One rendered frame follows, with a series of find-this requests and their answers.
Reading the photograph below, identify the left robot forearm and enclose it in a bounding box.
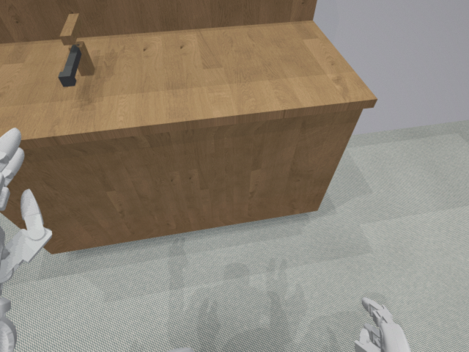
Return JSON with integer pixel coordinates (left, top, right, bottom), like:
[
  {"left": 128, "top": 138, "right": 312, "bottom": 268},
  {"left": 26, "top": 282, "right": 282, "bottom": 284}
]
[{"left": 0, "top": 297, "right": 17, "bottom": 352}]

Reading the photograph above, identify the tap lever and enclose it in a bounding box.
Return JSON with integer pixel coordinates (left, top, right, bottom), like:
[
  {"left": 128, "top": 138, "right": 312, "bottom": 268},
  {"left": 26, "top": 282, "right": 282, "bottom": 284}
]
[{"left": 58, "top": 44, "right": 81, "bottom": 87}]

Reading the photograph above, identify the right robot hand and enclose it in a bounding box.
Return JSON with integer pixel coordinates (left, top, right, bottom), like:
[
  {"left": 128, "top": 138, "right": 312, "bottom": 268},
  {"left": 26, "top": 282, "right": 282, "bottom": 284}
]
[{"left": 355, "top": 297, "right": 411, "bottom": 352}]

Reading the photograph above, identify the left robot hand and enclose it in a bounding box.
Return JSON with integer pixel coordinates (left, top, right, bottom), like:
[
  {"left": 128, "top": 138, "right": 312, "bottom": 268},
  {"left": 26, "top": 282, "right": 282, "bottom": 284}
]
[{"left": 0, "top": 128, "right": 52, "bottom": 296}]

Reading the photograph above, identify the counter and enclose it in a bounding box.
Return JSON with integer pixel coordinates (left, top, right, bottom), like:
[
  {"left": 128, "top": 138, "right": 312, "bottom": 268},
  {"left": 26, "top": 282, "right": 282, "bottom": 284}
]
[{"left": 0, "top": 0, "right": 377, "bottom": 254}]

